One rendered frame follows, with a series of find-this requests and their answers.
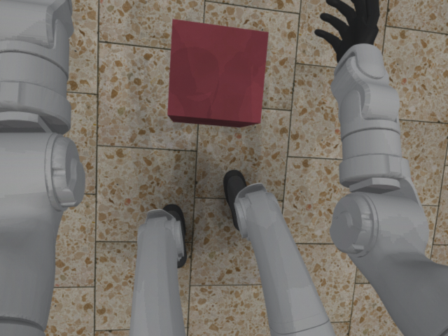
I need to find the robot thigh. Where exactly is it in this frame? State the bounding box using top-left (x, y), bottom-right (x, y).
top-left (234, 190), bottom-right (336, 336)
top-left (129, 216), bottom-right (186, 336)

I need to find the right robot hand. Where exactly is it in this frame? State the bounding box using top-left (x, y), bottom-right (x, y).
top-left (314, 0), bottom-right (380, 63)

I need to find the left robot thigh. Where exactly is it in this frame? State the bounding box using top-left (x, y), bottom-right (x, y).
top-left (129, 216), bottom-right (186, 336)

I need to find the robot left upper arm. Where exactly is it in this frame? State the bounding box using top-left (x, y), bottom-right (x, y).
top-left (0, 132), bottom-right (85, 336)

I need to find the left robot forearm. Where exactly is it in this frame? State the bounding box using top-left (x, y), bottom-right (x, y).
top-left (0, 0), bottom-right (74, 135)

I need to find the right robot thigh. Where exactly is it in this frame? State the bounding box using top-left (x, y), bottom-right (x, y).
top-left (234, 190), bottom-right (336, 336)

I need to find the carton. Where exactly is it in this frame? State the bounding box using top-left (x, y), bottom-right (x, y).
top-left (167, 19), bottom-right (269, 127)

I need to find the right robot forearm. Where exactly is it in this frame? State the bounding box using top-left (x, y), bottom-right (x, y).
top-left (330, 43), bottom-right (429, 236)

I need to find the robot right upper arm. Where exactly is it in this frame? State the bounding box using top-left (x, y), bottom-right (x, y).
top-left (330, 192), bottom-right (448, 336)

